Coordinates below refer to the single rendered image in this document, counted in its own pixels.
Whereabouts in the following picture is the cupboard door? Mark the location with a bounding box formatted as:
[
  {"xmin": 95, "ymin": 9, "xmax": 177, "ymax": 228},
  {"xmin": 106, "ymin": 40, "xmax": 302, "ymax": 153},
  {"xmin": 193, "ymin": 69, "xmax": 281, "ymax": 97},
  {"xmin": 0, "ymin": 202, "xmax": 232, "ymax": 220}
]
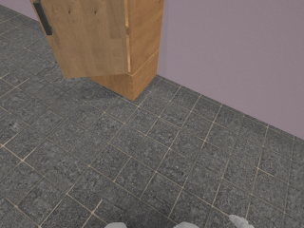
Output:
[{"xmin": 29, "ymin": 0, "xmax": 128, "ymax": 79}]

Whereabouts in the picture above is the robot right hand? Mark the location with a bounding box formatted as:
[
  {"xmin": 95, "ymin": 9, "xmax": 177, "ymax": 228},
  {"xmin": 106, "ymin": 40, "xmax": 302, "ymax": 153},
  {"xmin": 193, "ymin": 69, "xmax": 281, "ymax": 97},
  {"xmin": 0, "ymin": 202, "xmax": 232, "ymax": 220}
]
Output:
[{"xmin": 229, "ymin": 215, "xmax": 255, "ymax": 228}]

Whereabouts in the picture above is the handle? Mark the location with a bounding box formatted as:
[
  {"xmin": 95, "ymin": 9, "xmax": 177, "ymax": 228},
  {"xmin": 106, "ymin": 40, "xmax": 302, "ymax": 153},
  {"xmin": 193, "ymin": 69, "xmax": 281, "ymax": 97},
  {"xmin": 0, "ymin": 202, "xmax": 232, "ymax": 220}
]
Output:
[{"xmin": 33, "ymin": 0, "xmax": 52, "ymax": 36}]

